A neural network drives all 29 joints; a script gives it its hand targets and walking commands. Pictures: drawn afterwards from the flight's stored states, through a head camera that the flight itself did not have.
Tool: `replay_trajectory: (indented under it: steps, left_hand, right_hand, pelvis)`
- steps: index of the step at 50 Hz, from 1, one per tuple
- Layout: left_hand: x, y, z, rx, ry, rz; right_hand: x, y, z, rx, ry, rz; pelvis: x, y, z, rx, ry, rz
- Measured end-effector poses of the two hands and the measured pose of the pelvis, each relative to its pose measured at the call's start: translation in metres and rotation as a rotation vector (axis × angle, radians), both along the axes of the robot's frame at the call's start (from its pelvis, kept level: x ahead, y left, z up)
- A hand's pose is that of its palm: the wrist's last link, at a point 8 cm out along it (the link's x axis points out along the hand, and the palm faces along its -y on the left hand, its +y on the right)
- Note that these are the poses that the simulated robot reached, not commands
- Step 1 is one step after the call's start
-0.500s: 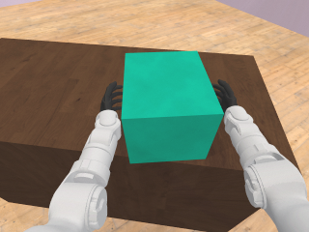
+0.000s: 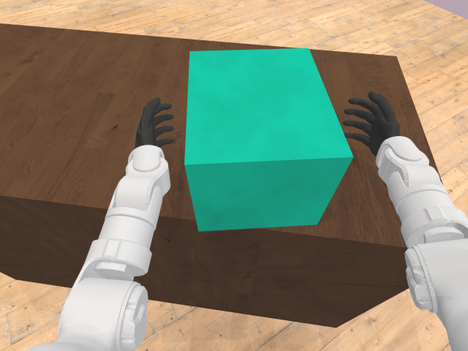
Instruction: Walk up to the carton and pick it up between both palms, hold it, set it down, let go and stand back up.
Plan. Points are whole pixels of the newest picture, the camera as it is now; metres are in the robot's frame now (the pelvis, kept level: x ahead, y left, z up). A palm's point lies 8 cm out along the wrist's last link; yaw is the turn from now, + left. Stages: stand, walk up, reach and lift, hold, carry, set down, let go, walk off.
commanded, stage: set down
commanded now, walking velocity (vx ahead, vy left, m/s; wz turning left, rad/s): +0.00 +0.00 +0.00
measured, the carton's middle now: (254, 138) +0.46 +0.04 +0.09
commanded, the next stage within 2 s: none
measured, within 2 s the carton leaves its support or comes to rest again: neither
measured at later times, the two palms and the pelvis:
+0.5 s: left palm (116, 122) +0.38 +0.23 +0.18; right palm (420, 114) +0.46 -0.20 +0.18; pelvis -0.01 +0.00 +0.00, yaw +0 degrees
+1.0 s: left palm (116, 175) +0.32 +0.22 +0.14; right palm (439, 146) +0.42 -0.23 +0.16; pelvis -0.02 -0.01 +0.00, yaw +0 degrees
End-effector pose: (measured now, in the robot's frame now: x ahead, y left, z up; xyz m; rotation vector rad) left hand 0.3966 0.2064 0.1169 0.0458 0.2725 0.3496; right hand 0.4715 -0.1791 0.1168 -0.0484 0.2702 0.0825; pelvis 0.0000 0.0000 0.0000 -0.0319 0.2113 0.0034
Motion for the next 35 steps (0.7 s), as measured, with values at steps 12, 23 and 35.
replay_trajectory:
  steps: [12,23,35]
  left_hand:
    - [-0.006,0.021,0.043,0.023,0.008,0.027]
    - [-0.018,0.026,0.065,0.006,-0.007,0.034]
    - [-0.040,0.026,0.051,-0.031,0.014,0.033]
  right_hand:
    - [-0.001,-0.022,0.050,0.005,-0.032,-0.011]
    - [-0.009,-0.023,0.061,0.015,-0.004,0.010]
    - [-0.018,-0.037,0.073,0.013,-0.037,0.015]
  pelvis:
    - [-0.006,0.000,0.000,0.000,-0.009,-0.001]
    - [-0.012,-0.001,0.000,0.001,-0.017,-0.001]
    - [-0.017,-0.009,0.001,0.013,-0.024,-0.002]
